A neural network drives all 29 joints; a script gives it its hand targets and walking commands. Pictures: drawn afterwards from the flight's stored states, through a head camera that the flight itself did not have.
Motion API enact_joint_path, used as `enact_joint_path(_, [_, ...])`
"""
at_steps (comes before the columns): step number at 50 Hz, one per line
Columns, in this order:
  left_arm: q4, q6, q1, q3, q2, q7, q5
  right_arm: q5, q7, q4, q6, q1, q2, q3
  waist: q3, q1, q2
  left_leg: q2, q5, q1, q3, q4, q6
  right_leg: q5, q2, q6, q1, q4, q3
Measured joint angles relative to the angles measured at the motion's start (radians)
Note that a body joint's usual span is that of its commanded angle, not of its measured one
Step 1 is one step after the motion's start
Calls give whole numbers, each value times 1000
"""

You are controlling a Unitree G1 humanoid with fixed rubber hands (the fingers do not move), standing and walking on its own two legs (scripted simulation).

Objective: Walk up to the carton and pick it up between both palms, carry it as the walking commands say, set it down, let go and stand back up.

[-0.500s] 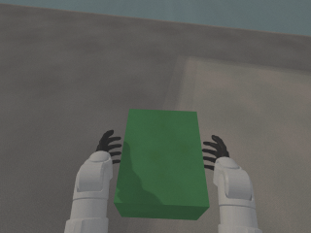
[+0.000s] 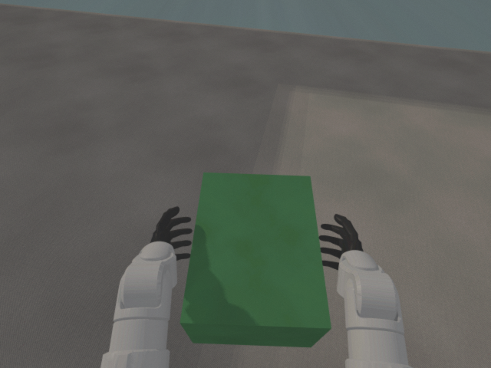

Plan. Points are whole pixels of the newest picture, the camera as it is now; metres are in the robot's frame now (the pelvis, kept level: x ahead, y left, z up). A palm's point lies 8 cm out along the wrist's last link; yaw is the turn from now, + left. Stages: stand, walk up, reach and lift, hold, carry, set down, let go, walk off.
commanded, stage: carry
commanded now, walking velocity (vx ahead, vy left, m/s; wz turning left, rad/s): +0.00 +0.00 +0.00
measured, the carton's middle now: (254, 255) +0.33 +0.01 -0.03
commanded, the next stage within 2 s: hold in 0.74 s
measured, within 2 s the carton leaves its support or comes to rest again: neither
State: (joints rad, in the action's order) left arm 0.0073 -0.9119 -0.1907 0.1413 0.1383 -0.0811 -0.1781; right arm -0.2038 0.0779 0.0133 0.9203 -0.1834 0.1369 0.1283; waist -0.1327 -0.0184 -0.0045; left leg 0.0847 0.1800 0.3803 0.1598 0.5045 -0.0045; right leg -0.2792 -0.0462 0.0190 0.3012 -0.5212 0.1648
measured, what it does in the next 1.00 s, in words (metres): stands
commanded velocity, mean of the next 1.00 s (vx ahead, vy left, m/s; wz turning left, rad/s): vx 0.00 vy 0.00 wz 0.00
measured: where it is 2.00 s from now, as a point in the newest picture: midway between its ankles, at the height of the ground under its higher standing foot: outside the picture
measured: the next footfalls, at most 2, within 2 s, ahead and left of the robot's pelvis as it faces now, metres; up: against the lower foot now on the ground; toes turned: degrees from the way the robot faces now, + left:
none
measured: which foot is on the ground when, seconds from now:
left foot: down 0.00-1.00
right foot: down 0.00-1.00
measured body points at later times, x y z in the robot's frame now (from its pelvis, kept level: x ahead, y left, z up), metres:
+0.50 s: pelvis +0.01 +0.00 +0.00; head -0.01 +0.00 +0.45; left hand +0.30 +0.15 +0.05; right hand +0.30 -0.15 +0.05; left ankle +0.05 +0.12 -0.73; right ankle -0.01 -0.10 -0.73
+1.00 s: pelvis +0.00 +0.00 +0.01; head -0.03 +0.00 +0.46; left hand +0.30 +0.16 +0.06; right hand +0.29 -0.15 +0.05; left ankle +0.05 +0.15 -0.73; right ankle -0.01 -0.10 -0.73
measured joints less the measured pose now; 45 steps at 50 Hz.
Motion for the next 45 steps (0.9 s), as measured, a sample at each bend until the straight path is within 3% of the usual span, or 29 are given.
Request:
enact_joint_path(37, [12,9,14,-2,-2,5,0,-1,-5,3,-13,7,-1,-7,10,2,-1,6,16,-16,-6,7,13,-17,5,4,-14,-6,-5])
enact_joint_path(41, [-123,104,-10,18,2,44,-75,-54,-49,-149,-135,-5,1,22,109,-18,-17,-44,-35,-166,-72,-101,13,16,15,9,-140,61,-61])
enact_joint_path(45, [-106,167,38,26,-5,49,-61,-51,-57,-160,-206,21,-3,-9,141,-64,-4,-71,-76,-255,-181,-186,33,51,40,5,-191,124,-135])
